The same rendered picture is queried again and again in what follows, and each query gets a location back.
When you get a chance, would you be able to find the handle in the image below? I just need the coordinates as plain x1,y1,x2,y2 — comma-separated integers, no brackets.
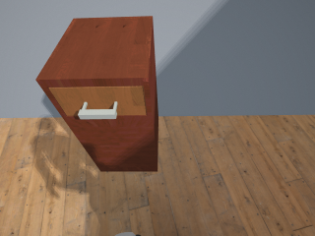
78,101,118,120

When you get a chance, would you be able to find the cabinet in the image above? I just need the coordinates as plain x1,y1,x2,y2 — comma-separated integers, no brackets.
35,16,158,172

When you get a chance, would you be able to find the drawer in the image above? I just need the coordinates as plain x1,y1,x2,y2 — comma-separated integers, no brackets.
49,86,147,116

